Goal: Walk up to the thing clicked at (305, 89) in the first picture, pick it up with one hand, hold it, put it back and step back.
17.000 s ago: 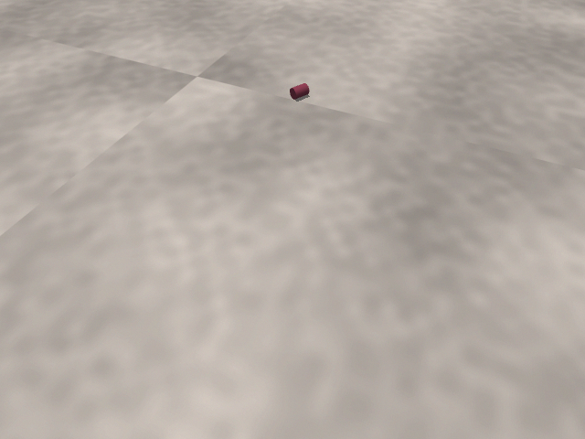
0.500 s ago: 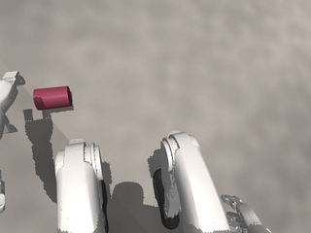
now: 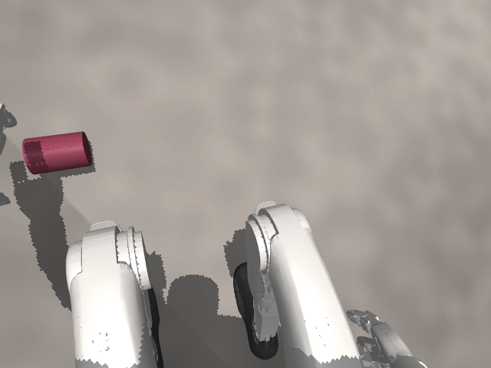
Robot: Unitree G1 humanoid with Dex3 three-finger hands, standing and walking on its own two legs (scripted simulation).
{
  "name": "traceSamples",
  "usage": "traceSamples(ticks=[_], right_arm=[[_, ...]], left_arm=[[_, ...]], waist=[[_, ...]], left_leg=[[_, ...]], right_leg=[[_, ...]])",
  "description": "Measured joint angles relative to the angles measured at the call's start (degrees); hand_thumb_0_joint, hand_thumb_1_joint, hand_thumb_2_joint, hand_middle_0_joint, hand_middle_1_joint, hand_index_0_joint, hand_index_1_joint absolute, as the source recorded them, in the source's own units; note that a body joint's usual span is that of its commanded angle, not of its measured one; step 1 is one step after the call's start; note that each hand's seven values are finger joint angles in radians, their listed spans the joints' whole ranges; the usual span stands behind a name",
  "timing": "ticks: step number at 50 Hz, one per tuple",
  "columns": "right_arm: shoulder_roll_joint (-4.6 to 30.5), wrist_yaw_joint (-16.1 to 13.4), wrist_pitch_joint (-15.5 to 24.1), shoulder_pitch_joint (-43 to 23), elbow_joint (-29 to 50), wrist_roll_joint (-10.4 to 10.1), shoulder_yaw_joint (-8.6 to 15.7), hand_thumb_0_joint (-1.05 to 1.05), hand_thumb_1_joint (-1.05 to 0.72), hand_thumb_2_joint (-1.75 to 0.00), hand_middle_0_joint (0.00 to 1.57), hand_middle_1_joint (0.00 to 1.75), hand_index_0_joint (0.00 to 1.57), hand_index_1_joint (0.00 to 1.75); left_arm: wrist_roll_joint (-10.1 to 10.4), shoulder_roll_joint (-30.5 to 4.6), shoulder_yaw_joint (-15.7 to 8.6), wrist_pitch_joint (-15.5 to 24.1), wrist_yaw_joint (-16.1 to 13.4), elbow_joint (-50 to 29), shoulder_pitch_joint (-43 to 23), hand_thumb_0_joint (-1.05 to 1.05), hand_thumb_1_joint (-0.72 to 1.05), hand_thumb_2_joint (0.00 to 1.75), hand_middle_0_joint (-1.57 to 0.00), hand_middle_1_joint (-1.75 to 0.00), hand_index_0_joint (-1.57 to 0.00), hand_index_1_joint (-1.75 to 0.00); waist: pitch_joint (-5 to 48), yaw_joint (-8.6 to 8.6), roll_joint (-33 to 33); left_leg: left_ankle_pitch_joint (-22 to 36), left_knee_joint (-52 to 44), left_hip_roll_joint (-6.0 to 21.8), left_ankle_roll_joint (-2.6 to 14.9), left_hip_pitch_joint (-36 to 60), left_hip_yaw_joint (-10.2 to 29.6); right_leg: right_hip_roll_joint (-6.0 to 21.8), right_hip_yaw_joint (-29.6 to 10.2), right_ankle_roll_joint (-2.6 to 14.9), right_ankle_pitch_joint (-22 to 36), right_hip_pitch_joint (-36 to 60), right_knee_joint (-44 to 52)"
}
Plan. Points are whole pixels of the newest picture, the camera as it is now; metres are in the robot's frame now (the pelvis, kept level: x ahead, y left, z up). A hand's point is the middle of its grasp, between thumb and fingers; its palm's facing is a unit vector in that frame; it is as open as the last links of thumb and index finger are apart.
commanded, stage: rise first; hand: left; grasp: from above
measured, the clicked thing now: (59, 152) +0.48 +0.30 -0.30
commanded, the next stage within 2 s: approach in 1.64 s
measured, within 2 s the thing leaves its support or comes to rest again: neither
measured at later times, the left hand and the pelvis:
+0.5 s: hand out of the picture +0.43 +0.34 -0.18, palm faces -0.42 -0.10 -0.90, open 13.7 cm; pelvis +0.00 +0.00 +0.00, yaw +0 degrees
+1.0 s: hand (2, 158) +0.44 +0.34 -0.19, palm faces -0.43 -0.10 -0.90, open 13.8 cm; pelvis +0.00 +0.00 -0.01, yaw -1 degrees
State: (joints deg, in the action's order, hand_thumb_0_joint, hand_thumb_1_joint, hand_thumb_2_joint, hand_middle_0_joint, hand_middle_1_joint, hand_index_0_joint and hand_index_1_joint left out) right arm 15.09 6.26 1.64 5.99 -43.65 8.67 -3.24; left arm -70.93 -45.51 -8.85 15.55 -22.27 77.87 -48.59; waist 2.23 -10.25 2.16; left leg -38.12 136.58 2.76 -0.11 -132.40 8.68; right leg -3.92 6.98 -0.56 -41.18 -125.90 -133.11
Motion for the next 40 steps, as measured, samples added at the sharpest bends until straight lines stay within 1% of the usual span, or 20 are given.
traceSamples(ticks=[8,21,29,40], right_arm=[[-0.03,0.09,-0.06,0.03,0.17,-0.04,-0.46,0.00,-0.91,-0.91,0.20,0.30,0.20,0.30],[-0.39,0.36,0.53,-0.05,0.34,-0.12,-0.98,0.00,-0.91,-0.91,0.20,0.30,0.20,0.30],[-0.14,0.52,0.69,0.11,0.66,0.03,-1.53,0.00,-0.91,-0.91,0.20,0.30,0.20,0.30],[0.23,0.71,0.89,0.80,0.92,0.32,-2.66,0.00,-0.91,-0.91,0.20,0.30,0.20,0.30]], left_arm=[[-0.03,-0.16,0.09,-0.18,-0.17,0.19,-0.11,0.00,-0.39,0.87,-0.21,-0.89,-0.22,-0.89],[-0.35,0.11,1.24,-1.19,-0.90,0.78,-1.06,0.00,-0.44,0.92,-0.19,-0.91,-0.19,-0.91],[-0.45,-0.21,1.20,-1.60,-1.00,1.66,-2.09,0.00,-0.46,0.94,-0.18,-0.92,-0.18,-0.92],[-0.62,-1.58,0.99,-1.77,-0.75,3.84,-3.81,0.00,-0.48,0.96,-0.16,-0.94,-0.16,-0.95]], waist=[[-0.15,-0.27,0.05],[-0.26,-0.80,0.26],[-0.58,-1.49,0.15],[-1.39,-2.53,0.22]], left_leg=[[-0.12,0.60,-0.06,0.10,-0.45,0.18],[-0.23,0.85,-0.24,0.22,-0.73,0.19],[-0.10,0.99,-0.27,0.21,-0.95,0.36],[0.25,1.52,-0.23,0.23,-1.27,0.83]], right_leg=[[-0.03,0.14,-0.14,-0.12,-0.25,-0.40],[0.08,0.15,-0.30,-0.37,-0.28,-0.54],[0.06,0.29,-0.32,-0.20,-0.46,-0.58],[-0.12,0.67,-0.40,0.35,-0.71,-0.81]])
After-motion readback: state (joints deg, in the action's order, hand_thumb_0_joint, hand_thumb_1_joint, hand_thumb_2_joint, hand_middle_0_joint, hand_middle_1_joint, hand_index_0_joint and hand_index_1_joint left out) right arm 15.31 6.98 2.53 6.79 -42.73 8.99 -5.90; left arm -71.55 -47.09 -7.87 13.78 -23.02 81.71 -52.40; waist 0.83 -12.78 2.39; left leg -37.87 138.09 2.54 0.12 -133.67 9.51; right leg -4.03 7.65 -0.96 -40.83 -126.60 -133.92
